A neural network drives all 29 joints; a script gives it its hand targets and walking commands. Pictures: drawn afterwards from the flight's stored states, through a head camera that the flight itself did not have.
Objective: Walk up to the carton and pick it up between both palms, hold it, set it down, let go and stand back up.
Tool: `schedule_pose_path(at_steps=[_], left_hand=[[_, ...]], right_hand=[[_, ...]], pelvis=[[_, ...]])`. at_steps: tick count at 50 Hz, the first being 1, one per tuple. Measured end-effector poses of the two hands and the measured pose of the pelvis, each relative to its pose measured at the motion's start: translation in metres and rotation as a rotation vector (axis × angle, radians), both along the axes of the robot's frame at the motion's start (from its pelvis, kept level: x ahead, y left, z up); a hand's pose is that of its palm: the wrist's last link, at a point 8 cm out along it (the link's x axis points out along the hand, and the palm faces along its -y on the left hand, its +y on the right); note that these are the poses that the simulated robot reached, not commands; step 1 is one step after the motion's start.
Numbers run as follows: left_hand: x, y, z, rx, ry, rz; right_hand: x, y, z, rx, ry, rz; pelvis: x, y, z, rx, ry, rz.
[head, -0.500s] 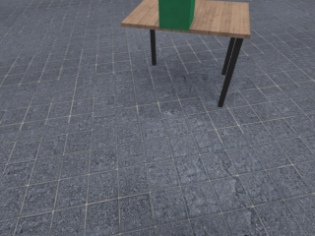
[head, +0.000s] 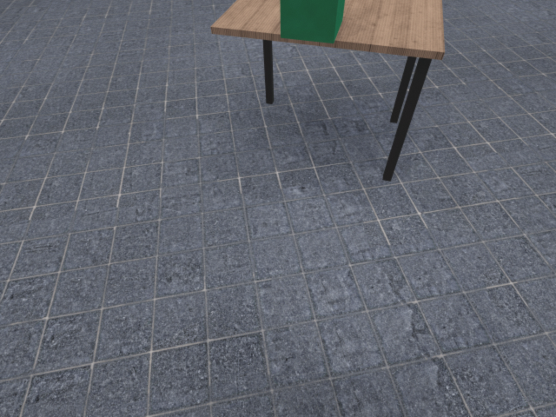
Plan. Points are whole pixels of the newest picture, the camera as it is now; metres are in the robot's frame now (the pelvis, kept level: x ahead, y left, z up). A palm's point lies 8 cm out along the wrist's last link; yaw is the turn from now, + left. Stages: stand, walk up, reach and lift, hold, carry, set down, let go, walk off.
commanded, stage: stand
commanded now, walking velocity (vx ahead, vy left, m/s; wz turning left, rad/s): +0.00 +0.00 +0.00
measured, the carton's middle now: out of the picture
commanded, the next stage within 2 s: walk up in 1.48 s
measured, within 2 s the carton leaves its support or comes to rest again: neither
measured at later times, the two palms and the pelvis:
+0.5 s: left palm out of the picture -0.01 +0.22 -0.14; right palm out of the picture +0.01 -0.21 -0.14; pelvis +0.00 +0.00 +0.01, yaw +0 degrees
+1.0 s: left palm out of the picture -0.04 +0.19 -0.14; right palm out of the picture -0.04 -0.20 -0.14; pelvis -0.01 -0.01 +0.01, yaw +0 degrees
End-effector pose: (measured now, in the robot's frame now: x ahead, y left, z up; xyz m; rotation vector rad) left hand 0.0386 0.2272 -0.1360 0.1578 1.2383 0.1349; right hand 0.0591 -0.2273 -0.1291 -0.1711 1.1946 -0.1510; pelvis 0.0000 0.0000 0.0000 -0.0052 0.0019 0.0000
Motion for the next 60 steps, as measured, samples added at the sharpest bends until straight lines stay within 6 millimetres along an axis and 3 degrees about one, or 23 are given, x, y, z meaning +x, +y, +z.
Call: schedule_pose_path(at_steps=[10, 18, 34, 46, 60], left_hand=[[-0.009, 0.008, 0.0, 0.01, 0.041, 0.026], [-0.027, 0.004, -0.001, 0.002, 0.106, 0.034], [-0.065, -0.02, -0.003, -0.035, 0.207, 0.07], [-0.075, -0.032, -0.005, -0.047, 0.224, 0.069], [-0.088, -0.033, -0.003, -0.036, 0.25, 0.083]], right_hand=[[-0.014, 0.007, -0.003, 0.006, 0.055, -0.026], [-0.036, 0.012, -0.007, 0.022, 0.131, -0.043], [-0.071, 0.024, -0.013, 0.06, 0.22, -0.056], [-0.09, 0.026, -0.014, 0.078, 0.248, -0.069], [-0.104, 0.024, -0.014, 0.081, 0.292, -0.066]], pelvis=[[0.004, 0.006, 0.003, -0.001, -0.018, -0.004], [0.002, 0.005, 0.006, 0.005, -0.027, -0.004], [-0.004, 0.001, 0.008, 0.006, -0.039, 0.002], [-0.01, -0.004, 0.008, 0.008, -0.044, 0.002], [-0.013, -0.009, 0.008, 0.005, -0.028, 0.004]])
